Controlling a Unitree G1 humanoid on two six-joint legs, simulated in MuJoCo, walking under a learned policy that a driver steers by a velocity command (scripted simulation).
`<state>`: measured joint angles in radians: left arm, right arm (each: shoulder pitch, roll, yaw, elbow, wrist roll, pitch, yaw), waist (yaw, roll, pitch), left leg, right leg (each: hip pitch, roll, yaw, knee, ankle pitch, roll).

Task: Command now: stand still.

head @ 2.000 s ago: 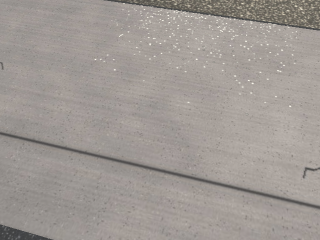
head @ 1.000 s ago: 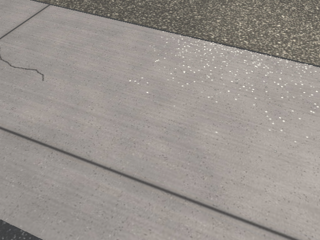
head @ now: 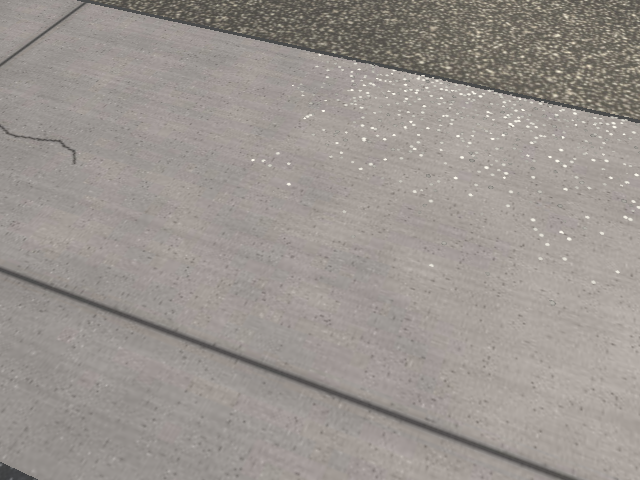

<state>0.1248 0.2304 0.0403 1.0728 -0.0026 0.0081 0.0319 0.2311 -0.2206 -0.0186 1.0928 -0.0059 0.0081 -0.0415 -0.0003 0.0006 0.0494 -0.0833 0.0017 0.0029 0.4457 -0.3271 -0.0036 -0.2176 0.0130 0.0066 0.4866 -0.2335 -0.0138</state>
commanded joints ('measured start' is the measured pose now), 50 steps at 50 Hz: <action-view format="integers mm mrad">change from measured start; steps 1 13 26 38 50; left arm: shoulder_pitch -6 19 323 361 237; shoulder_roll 109 97 109 140 133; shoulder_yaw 17 17 25 5 8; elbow -25 -10 29 -7 -107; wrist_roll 0 -10 -7 -1 -52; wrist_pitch -6 -19 -136 -101 -146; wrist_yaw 4 5 -49 -12 -37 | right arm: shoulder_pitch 52 134 34 -317 10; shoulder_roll -97 -101 -90 -48 -152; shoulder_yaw -11 -14 -27 -20 -63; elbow -12 -14 -148 -282 -199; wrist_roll -1 18 62 33 20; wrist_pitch -10 -29 -128 -105 -112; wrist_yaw -4 -14 32 66 73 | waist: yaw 1 -13 73 76 -81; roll -4 23 -103 -77 107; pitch -9 98 33 103 -161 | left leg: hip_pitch -118 -234 -759 -553 201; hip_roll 22 49 38 60 325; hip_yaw -17 -85 -116 54 -519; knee -82 -96 830 192 -207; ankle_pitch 140 -427 -108 353 -34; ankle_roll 6 95 73 15 281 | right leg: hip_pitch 72 -117 367 148 -487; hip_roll -44 -4 -375 -206 -66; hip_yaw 44 32 561 64 95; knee -65 -23 -295 -412 910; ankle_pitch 190 -456 -121 296 -188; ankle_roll -28 -60 -258 -171 -54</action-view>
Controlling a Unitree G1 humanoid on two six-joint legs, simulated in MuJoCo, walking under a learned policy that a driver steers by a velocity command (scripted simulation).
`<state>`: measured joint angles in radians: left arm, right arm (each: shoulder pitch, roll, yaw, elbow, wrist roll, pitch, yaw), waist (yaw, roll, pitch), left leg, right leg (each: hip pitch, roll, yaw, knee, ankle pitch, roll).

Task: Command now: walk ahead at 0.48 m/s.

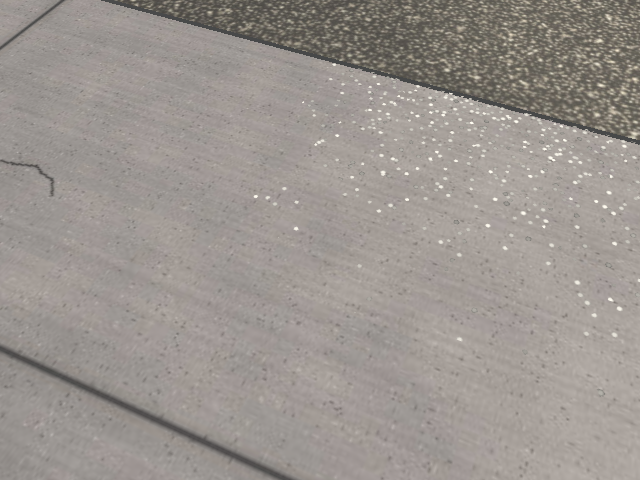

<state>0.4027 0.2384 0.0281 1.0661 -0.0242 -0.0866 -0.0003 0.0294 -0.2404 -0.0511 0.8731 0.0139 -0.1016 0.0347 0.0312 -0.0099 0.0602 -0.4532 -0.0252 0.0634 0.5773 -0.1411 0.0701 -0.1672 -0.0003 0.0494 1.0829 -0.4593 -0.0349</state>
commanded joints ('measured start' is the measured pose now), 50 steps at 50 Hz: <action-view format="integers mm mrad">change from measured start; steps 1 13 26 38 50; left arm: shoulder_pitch -75 -351 43 -88 49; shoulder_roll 122 61 254 185 49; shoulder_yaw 26 33 97 75 38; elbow -108 -215 -181 -252 -313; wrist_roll -22 15 5 7 -2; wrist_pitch -50 -8 -2 0 19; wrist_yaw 5 6 -41 12 18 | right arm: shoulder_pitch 140 298 378 1 332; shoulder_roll -105 -154 -80 -97 -319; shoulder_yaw -21 -21 10 -19 -85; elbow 13 86 47 -104 -92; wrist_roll -10 -5 -19 -22 -37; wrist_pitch -10 -8 -21 -12 -41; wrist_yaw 4 -41 -33 -49 -37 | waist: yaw -71 -74 68 3 -110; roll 45 53 -200 -60 218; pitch -103 9 -411 -44 -406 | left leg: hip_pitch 410 288 -261 -142 834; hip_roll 312 199 -21 82 390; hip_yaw -461 -141 -125 -120 -607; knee -372 -496 749 88 -168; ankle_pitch -117 90 -400 175 -70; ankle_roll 182 140 -56 -113 171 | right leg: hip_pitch -490 -476 578 -64 -397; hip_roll -100 -126 -342 -107 101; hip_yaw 33 -36 757 197 132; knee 239 -407 -788 -898 -38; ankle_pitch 119 571 130 446 126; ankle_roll -33 38 -338 -195 -10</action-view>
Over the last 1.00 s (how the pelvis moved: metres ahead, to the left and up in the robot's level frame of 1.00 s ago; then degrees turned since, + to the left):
0.30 0.01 -0.02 0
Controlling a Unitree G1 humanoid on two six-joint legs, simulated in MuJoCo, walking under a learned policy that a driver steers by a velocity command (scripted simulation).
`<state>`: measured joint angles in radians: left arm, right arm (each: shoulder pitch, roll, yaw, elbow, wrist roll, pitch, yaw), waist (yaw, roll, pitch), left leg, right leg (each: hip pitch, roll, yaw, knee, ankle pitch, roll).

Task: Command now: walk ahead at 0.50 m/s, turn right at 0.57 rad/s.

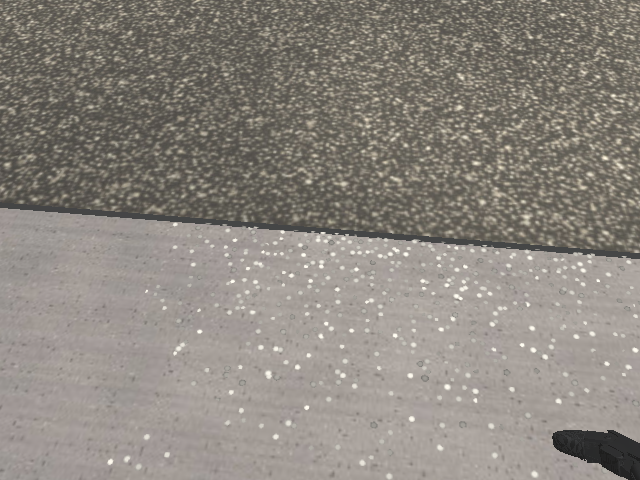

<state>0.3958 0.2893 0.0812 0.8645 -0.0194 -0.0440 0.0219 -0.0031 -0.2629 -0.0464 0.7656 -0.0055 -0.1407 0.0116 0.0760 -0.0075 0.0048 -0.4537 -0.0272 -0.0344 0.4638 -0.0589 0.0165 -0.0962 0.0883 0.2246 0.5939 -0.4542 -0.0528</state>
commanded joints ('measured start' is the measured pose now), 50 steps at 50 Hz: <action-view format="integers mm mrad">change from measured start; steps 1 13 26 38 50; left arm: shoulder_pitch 87 -189 -36 -318 -229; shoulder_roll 52 44 173 69 32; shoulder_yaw -14 2 21 -9 -13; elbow -116 -224 -261 -174 -53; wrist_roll -19 -6 47 43 33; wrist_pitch -29 5 4 15 35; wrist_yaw -4 -31 -39 -23 -3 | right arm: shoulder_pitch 367 206 453 258 207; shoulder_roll -235 -154 -127 -95 -92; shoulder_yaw -76 -56 -3 -10 2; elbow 23 37 97 91 130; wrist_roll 5 0 8 -1 -2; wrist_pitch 9 19 57 155 100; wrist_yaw -7 -11 8 -46 -35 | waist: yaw -141 -99 -9 -109 -79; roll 326 69 -149 -113 63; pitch -355 14 -545 -126 -7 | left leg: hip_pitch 858 369 -87 231 153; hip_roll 471 273 55 106 119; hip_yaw -744 36 -55 23 -21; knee -139 -327 843 236 -59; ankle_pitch -336 139 -699 -205 -187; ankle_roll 258 168 -62 -63 -9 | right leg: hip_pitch -644 -624 454 -279 -116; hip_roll -33 -220 -535 -276 -120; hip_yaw -48 -141 321 -67 -183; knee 630 330 -54 -328 -151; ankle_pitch -147 391 1280 259 313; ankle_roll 16 50 -375 -165 14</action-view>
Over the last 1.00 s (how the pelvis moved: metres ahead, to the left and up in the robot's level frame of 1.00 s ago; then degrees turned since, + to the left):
0.58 -0.07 0.00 -20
